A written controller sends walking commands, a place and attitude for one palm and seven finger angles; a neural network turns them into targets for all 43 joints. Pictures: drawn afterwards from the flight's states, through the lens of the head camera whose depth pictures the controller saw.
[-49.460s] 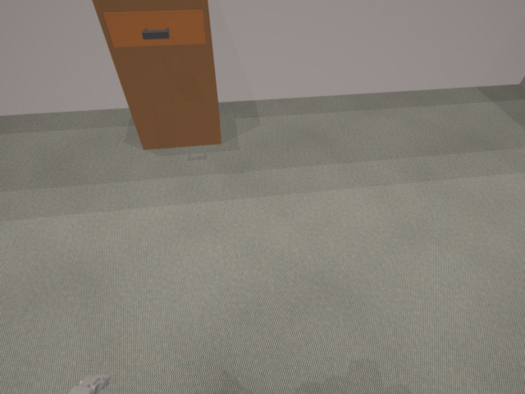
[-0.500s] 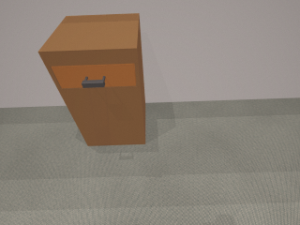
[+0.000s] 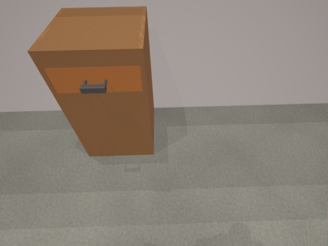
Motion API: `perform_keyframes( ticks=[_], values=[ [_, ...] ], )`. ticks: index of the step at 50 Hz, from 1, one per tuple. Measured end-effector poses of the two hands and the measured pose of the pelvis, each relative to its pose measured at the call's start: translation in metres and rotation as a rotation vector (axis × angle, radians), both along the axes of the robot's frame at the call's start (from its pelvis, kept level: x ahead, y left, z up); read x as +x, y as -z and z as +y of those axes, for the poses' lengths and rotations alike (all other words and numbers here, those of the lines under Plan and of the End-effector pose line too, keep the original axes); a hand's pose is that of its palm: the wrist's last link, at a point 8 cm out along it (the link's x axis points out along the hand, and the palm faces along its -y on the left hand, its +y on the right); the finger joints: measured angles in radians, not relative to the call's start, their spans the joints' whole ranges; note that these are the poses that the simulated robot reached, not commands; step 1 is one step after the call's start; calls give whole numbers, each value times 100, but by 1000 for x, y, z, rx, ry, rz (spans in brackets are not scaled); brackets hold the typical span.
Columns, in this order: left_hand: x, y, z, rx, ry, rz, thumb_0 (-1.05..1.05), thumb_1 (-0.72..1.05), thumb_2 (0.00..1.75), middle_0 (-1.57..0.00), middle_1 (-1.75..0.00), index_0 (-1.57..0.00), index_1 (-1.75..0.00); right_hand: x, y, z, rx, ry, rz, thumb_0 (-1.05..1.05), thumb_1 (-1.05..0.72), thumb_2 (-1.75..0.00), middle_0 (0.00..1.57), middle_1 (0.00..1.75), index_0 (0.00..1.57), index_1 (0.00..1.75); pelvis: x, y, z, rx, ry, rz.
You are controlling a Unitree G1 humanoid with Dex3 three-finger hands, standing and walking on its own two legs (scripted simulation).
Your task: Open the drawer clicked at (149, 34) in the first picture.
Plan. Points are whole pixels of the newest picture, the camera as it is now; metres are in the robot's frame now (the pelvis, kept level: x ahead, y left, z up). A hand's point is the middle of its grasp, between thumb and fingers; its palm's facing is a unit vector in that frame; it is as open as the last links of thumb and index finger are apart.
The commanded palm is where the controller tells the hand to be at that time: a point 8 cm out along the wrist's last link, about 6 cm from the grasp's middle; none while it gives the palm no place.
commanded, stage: look to check the result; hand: left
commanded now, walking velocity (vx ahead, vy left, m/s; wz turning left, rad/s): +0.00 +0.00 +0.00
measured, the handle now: (94, 85) +0.77 +0.36 -0.10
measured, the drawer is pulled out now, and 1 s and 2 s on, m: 0.00 0.00 0.00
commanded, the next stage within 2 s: take the last steps up to it in 0.18 s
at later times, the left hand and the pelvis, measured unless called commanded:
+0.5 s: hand out of the picture +0.07 +0.22 -0.17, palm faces +0.03 -0.96 -0.29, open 7.4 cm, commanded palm none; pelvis +0.03 +0.00 -0.01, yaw +1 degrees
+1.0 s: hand (78, 229) +0.19 +0.27 -0.18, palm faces +0.14 -0.96 -0.24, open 7.4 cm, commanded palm none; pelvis +0.18 +0.07 -0.02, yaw +6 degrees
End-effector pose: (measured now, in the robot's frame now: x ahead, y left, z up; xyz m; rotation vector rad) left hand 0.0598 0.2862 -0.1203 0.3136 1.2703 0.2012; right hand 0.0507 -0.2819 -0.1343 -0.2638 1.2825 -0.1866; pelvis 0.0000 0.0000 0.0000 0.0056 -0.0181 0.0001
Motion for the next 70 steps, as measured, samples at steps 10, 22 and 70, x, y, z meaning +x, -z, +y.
perform_keyframes(
  ticks=[10,22,70],
  values=[
    [10,-4,-1,16,-7,-18,1,90,89,-21,-30,-20,-30,17,3,2,15,-6,-24,0,-90,-90,20,30,20,30,8,0,-3,1,-1,-1],
    [17,3,-14,-15,-14,-36,1,90,89,-20,-30,-20,-30,14,7,4,19,-4,-6,0,-90,-90,20,30,20,30,17,3,-4,-3,-9,-2],
    [228,34,65,-111,-195,100,1,91,89,-20,-30,-20,-30,303,15,153,38,-64,41,0,-91,-90,20,30,20,30,277,9,105,-18,-102,52]
  ],
)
